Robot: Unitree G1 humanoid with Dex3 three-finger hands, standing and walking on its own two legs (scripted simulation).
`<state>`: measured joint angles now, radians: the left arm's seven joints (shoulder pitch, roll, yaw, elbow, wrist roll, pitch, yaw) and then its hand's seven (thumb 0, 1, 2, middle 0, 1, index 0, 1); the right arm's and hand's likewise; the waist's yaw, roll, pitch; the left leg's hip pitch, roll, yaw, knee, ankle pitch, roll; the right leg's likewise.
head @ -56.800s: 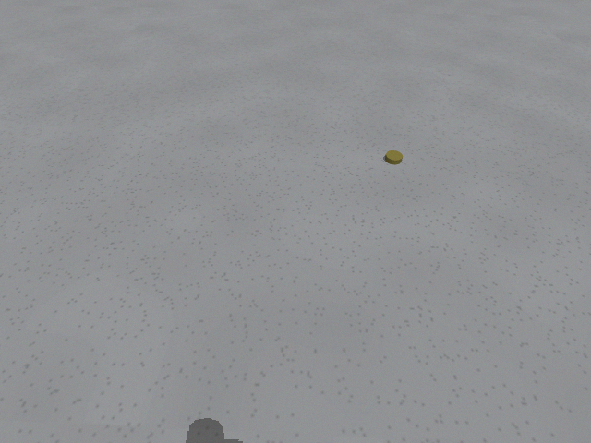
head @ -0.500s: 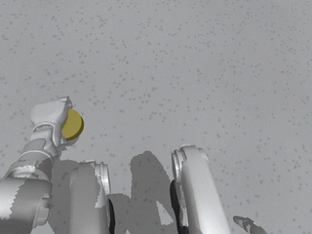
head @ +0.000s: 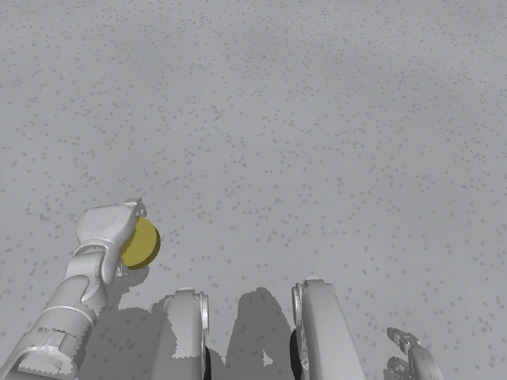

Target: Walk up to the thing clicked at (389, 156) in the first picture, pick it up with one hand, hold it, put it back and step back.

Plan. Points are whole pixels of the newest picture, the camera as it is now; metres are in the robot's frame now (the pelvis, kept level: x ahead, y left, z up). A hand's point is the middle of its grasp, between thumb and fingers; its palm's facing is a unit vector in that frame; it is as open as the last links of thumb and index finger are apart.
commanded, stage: lift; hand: left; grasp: from above
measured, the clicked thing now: (133, 242) +0.39 +0.21 -0.13
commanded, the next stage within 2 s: hold in 0.84 s
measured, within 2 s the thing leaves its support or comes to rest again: neither
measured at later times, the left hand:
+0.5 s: hand (83, 218) +0.35 +0.21 +0.08, palm faces -0.46 -0.09 -0.88, open 11.8 cm
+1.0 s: hand (45, 177) +0.36 +0.21 +0.15, palm faces -0.46 -0.08 -0.88, open 11.9 cm
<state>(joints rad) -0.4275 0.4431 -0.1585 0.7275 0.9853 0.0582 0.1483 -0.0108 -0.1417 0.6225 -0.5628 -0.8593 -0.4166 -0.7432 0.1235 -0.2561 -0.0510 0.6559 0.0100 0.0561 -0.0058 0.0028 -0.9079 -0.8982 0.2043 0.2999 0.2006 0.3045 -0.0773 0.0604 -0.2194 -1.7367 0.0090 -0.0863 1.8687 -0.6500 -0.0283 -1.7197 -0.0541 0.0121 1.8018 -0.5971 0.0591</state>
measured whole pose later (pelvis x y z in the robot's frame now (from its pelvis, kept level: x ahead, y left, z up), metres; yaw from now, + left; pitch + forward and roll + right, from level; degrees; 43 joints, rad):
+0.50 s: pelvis +0.04 -0.01 +0.16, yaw +0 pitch +17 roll -1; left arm -0.25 0.38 -0.21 0.68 0.96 0.09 0.14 -0.01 -0.15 0.62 -0.60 -0.81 -0.46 -0.69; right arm 0.21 -0.24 -0.04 0.72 0.05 0.03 -0.07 0.00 -0.91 -0.90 0.20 0.30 0.20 0.30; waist -0.06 0.05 -0.14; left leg -1.01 0.05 -0.03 1.24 -0.53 -0.03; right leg -1.02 -0.04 0.01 1.19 -0.47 0.05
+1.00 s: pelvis +0.07 -0.01 +0.24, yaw +0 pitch +9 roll +0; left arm -0.24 0.36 -0.21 0.76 0.99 0.05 0.14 -0.04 -0.19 0.71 -0.58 -0.85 -0.44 -0.71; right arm 0.22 -0.25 -0.05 0.73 0.04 0.04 -0.05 0.01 -0.90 -0.90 0.20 0.30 0.20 0.30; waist -0.04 0.04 -0.07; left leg -0.58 0.05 0.00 0.82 -0.39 -0.03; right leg -0.60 -0.04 0.01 0.79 -0.35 0.04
